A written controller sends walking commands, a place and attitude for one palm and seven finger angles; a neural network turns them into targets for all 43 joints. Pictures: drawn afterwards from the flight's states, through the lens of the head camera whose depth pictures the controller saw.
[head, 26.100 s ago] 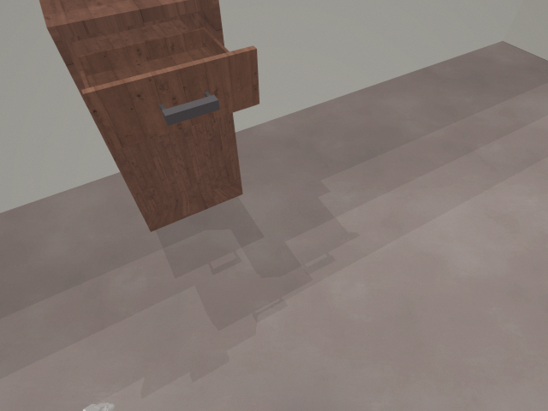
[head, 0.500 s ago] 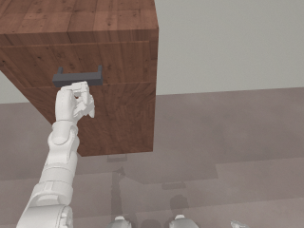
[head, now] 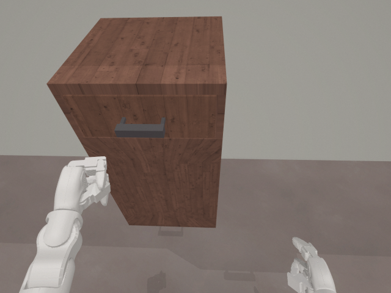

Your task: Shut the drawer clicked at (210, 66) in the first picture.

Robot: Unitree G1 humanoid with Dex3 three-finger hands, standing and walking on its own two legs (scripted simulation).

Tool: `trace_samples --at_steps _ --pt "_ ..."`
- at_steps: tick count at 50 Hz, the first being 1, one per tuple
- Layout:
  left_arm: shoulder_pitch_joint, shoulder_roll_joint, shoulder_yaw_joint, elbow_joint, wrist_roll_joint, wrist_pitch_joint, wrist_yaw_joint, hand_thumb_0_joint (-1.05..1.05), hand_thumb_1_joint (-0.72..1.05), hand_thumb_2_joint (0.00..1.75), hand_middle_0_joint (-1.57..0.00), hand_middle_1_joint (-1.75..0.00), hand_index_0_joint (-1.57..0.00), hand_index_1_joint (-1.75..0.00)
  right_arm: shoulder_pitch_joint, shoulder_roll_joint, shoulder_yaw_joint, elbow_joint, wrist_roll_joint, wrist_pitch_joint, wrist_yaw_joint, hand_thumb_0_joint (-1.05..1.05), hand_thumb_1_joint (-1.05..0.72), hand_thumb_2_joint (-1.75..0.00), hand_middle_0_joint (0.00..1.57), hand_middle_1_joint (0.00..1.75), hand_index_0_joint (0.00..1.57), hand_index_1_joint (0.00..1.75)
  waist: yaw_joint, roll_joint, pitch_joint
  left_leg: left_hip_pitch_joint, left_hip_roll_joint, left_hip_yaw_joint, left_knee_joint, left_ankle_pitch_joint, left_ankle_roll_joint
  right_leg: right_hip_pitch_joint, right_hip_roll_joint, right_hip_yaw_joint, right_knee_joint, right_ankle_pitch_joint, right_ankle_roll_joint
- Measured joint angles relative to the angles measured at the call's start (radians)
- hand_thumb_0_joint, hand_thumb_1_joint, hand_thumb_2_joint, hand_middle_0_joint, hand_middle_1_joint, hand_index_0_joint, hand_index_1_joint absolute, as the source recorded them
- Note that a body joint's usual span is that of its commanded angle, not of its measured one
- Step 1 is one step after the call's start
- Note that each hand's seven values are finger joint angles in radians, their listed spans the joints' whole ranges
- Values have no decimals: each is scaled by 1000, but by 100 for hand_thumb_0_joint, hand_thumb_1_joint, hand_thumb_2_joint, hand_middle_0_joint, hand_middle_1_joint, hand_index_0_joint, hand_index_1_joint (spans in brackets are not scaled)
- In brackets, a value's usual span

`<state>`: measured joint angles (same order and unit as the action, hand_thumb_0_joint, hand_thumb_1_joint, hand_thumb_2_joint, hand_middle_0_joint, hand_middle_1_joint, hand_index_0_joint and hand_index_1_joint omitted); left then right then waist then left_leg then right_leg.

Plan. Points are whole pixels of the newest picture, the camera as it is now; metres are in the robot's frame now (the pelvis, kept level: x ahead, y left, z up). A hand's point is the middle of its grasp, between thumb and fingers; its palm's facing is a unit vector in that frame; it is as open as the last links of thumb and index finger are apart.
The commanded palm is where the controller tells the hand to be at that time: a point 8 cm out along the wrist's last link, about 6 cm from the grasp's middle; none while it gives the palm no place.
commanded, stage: draw the hand back to the body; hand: left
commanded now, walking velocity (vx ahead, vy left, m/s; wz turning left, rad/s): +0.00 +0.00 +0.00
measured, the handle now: (141, 125) +0.54 +0.19 +0.02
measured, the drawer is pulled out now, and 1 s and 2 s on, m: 0.00 0.00 0.00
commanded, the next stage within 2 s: step back with the hand held close in 0.74 s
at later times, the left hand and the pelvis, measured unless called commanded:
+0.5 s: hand (43, 209) +0.21 +0.24 +0.16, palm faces +0.36 -0.85 -0.39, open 3.3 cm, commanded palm +0.15 +0.28 +0.19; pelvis +0.01 +0.01 +0.02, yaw +0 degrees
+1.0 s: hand (17, 207) +0.20 +0.25 +0.19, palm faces +0.40 -0.79 -0.46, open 3.3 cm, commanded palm +0.13 +0.29 +0.19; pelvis +0.00 +0.01 +0.02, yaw +0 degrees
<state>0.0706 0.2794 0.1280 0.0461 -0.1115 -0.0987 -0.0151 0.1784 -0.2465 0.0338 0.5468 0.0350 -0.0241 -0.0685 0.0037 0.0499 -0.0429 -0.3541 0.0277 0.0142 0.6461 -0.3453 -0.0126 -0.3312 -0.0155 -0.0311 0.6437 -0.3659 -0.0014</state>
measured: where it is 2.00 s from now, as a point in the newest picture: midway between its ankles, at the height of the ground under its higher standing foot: outside the picture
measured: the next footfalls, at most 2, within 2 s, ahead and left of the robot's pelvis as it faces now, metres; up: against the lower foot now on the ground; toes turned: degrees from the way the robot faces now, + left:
none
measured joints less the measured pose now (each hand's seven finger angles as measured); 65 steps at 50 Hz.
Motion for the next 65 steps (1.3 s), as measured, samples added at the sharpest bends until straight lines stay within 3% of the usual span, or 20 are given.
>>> trace_samples --at_steps 5,10,30,38,45,50,56,65 --pt "99 6 -9 -108 39 40 77 2 89 90 -140 -159 -140 -160 -9 7 13 19 -12 6 -15 1 -91 -90 20 30 20 30 18 4 29 103 -5 5 -92 38 4 101 -3 2 -89 38 3" --pt "161 7 9 -186 52 51 107 2 89 90 -140 -159 -140 -160 -11 13 18 43 -23 -3 -16 1 -91 -90 20 30 20 30 33 10 52 176 -9 6 -153 63 6 174 -6 3 -152 63 6" --pt "471 53 163 -518 51 3 119 2 89 90 -140 -159 -140 -160 18 16 -11 65 -34 -67 -1 1 -91 -90 20 30 20 30 56 29 54 249 -7 14 -195 68 9 251 -3 9 -208 79 11" --pt "454 26 156 -495 56 0 126 2 89 90 -140 -159 -140 -160 10 13 -14 73 -36 -80 -12 1 -91 -90 20 30 20 30 66 30 69 244 -7 6 -186 70 8 251 -3 0 -203 80 9" --pt "452 36 153 -515 58 2 123 2 89 90 -140 -159 -140 -160 12 21 -8 68 -39 -87 -13 1 -91 -90 20 30 20 30 59 20 67 242 -2 6 -183 68 5 251 3 1 -204 80 7" --pt "448 76 241 -520 59 -70 122 2 89 90 -140 -159 -140 -160 -15 14 -17 42 -42 -37 4 1 -90 -90 20 30 20 30 24 22 69 185 5 7 -169 75 7 204 10 3 -219 105 10" --pt "539 75 207 -543 65 -61 111 2 89 90 -140 -159 -140 -160 -23 2 -49 10 -39 25 2 1 -91 -90 20 30 20 30 -6 5 82 137 -11 32 -186 104 23 136 -7 27 -207 126 26" --pt "580 132 237 -628 64 -74 133 2 88 90 -140 -159 -140 -160 -1 19 -55 -4 -31 38 -14 1 -91 -90 20 30 20 30 0 -38 103 66 -18 27 -152 129 32 68 -15 23 -172 149 33"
